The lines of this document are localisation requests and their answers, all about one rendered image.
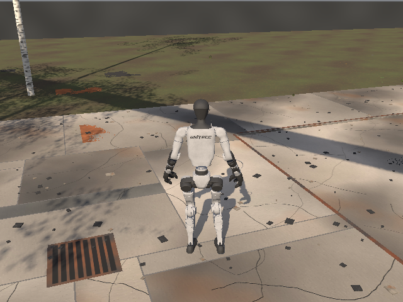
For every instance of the robot left upper arm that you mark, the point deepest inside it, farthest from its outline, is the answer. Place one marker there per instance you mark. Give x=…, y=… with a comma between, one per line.
x=181, y=132

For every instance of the robot left forearm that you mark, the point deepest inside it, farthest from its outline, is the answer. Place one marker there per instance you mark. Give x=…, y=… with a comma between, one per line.
x=170, y=164

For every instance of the robot right forearm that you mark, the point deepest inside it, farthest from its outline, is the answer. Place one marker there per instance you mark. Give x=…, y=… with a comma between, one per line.
x=233, y=165

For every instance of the robot right hand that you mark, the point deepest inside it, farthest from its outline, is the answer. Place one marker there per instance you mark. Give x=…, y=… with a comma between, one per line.
x=237, y=178

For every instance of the right robot shin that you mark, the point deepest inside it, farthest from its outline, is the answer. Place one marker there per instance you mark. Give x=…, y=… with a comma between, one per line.
x=218, y=224

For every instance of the right robot foot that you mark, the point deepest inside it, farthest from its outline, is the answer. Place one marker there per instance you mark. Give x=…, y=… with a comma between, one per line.
x=220, y=248

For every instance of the robot left hand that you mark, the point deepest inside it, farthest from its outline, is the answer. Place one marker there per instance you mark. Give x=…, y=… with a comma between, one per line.
x=171, y=175

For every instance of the robot right upper arm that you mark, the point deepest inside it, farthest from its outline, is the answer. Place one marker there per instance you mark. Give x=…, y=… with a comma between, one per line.
x=224, y=142

